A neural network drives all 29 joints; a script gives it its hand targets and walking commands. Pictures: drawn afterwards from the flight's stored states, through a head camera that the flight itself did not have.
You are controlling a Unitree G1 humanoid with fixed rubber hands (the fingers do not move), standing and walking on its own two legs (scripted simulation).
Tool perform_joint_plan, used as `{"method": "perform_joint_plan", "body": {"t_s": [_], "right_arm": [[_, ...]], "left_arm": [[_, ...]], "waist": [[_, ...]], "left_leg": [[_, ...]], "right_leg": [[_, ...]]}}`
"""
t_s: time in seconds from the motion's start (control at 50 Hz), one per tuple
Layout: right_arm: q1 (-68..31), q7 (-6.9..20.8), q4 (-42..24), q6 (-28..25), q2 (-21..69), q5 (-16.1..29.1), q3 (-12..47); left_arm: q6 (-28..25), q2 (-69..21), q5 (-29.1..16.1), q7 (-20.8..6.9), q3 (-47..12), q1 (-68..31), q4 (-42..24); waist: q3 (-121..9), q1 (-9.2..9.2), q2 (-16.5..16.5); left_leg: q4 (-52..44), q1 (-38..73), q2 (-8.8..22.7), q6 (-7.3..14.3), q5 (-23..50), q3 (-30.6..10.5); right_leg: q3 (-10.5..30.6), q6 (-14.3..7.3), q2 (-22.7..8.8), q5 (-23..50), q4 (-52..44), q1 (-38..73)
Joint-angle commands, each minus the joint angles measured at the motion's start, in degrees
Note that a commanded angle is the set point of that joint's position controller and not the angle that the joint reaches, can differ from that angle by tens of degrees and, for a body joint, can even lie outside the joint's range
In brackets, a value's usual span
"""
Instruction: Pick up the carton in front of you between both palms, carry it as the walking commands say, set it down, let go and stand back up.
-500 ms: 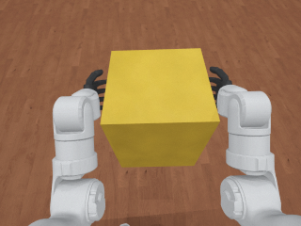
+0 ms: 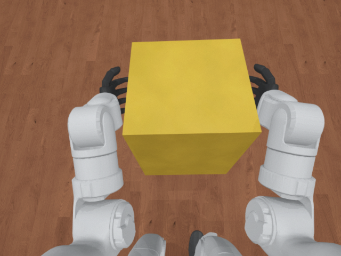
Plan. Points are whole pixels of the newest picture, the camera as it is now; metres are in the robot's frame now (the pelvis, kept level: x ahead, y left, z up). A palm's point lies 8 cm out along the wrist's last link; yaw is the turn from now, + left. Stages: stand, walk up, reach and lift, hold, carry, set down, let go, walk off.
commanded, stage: carry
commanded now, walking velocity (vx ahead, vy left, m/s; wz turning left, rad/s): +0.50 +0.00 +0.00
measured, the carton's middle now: (185, 117) +0.40 +0.01 +0.05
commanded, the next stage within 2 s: none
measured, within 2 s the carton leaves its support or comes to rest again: neither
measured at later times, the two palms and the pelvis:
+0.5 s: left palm out of the picture +0.73 +0.15 +0.22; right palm out of the picture +0.69 -0.15 +0.21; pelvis +0.33 +0.04 +0.06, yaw -1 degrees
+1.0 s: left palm out of the picture +1.03 +0.18 +0.27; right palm out of the picture +1.05 -0.12 +0.27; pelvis +0.65 +0.01 +0.10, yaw +0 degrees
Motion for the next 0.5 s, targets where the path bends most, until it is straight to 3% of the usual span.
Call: {"method": "perform_joint_plan", "body": {"t_s": [0.0,0.04,0.1,0.14,0.18,0.2,0.22,0.24,0.26,0.28,0.3,0.32,0.34,0.38,0.44,0.48], "right_arm": [[-41.57,11.17,-6.79,-1.26,53.40,18.98,40.46],[-38.75,10.07,-7.23,-1.62,50.77,16.79,39.98],[-35.71,8.99,-5.69,-1.28,47.13,14.02,39.36],[-35.36,8.93,-2.99,-0.52,46.34,13.37,39.41],[-35.51,9.43,0.72,0.30,46.52,13.75,39.92],[-35.50,9.88,3.28,0.52,47.40,14.21,40.05],[-34.82,10.41,6.13,0.57,48.21,14.96,39.80],[-33.85,11.02,8.03,0.50,49.20,16.14,39.52],[-35.26,11.51,10.09,-0.07,49.18,16.16,39.19],[-35.88,12.03,10.57,-0.13,52.52,17.87,39.47],[-39.24,12.59,7.86,-0.04,54.81,20.21,40.44],[-43.19,13.14,5.80,-0.12,58.03,23.01,41.50],[-46.14,13.62,3.73,-0.19,60.47,25.66,42.60],[-51.71,14.35,0.31,-0.29,63.18,29.50,43.55],[-53.63,14.83,-1.22,0.02,62.99,31.71,42.89],[-53.39,14.88,-0.59,0.49,61.62,31.84,42.01]], "left_arm": [[-0.46,-57.67,-28.81,-12.09,-42.91,-45.85,-13.36],[-0.55,-56.38,-30.87,-12.41,-44.22,-46.31,-15.95],[0.22,-53.62,-32.04,-13.28,-44.55,-44.64,-14.51],[1.06,-52.51,-31.68,-14.23,-43.78,-42.86,-9.97],[1.79,-51.90,-30.81,-15.06,-42.56,-41.66,-4.25],[2.07,-52.11,-30.51,-15.34,-41.90,-41.32,-1.44],[2.31,-52.72,-30.18,-15.58,-41.20,-41.25,0.79],[2.42,-53.02,-29.42,-15.80,-40.48,-41.65,2.84],[2.71,-54.24,-28.73,-16.09,-39.49,-41.87,4.04],[2.63,-54.25,-28.02,-16.19,-38.76,-44.13,4.66],[2.38,-55.52,-27.47,-15.91,-37.70,-44.52,5.51],[2.08,-55.15,-26.41,-15.46,-35.68,-44.40,5.43],[1.99,-55.66,-25.30,-14.79,-35.01,-42.94,5.89],[1.72,-55.22,-22.79,-13.23,-32.62,-41.50,5.55],[1.56,-53.13,-20.12,-10.98,-31.33,-40.75,4.85],[1.87,-51.29,-18.78,-9.96,-31.08,-41.12,4.49]], "waist": [[-43.38,2.17,-2.88],[-43.17,1.92,-4.09],[-39.48,1.54,-5.67],[-36.64,0.86,-8.26],[-35.09,-0.26,-10.59],[-36.06,-2.61,-10.18],[-39.09,-5.62,-8.13],[-43.68,-8.89,-3.02],[-50.26,-9.33,16.15],[-45.16,-10.02,17.45],[-40.48,-9.06,10.76],[-38.11,-9.52,3.46],[-37.00,-8.85,0.88],[-37.67,-7.47,2.57],[-37.39,-7.83,4.85],[-35.31,-8.03,6.03]], "left_leg": [[1.71,-21.66,2.41,0.83,1.66,-1.78],[-1.93,-22.45,2.46,0.71,-0.36,-0.34],[-15.81,-19.31,2.14,-0.23,-0.38,3.22],[-28.94,-10.58,0.85,-0.50,4.69,6.33],[-37.72,-0.04,-2.46,0.31,6.13,12.14],[-41.88,8.96,-4.44,1.35,8.90,14.33],[-45.17,21.91,-4.73,2.55,11.87,14.55],[-46.04,36.89,2.70,3.89,7.44,3.84],[-53.35,49.28,19.96,13.84,3.10,-30.75],[-58.78,49.72,20.34,16.24,13.47,-40.08],[-54.72,47.75,19.91,15.88,24.58,-33.04],[-51.34,45.12,18.62,14.29,34.65,-26.35],[-51.01,42.98,16.90,11.69,36.30,-21.41],[-52.66,41.38,14.78,8.50,29.61,-15.95],[-55.15,40.54,15.37,9.99,26.35,-13.21],[-57.32,38.63,15.11,10.77,24.53,-9.95]], "right_leg": [[25.70,-8.52,-17.13,34.13,-7.49,52.60],[24.50,-8.90,-17.18,32.56,-8.61,51.93],[18.42,-9.46,-15.71,32.19,-11.49,45.28],[12.30,-7.69,-13.00,32.77,-12.83,37.90],[7.94,-6.04,-12.33,37.12,-11.67,32.68],[5.41,-4.51,-12.40,43.98,-6.57,29.79],[2.26,-1.62,-11.50,46.81,1.86,25.26],[2.87,0.61,-10.29,31.57,12.85,15.41],[4.30,4.43,-1.89,6.87,30.61,-0.73],[9.06,3.92,1.95,-9.02,40.14,-11.22],[11.25,2.50,-0.38,-7.98,46.87,-16.82],[10.84,2.21,-2.10,-6.22,48.07,-18.68],[10.73,1.73,-3.25,-3.96,45.59,-19.07],[9.75,1.65,-3.71,-1.55,39.74,-17.25],[6.77,2.05,-3.27,-3.05,34.64,-18.48],[5.39,2.70,-3.96,-2.39,26.34,-18.24]]}}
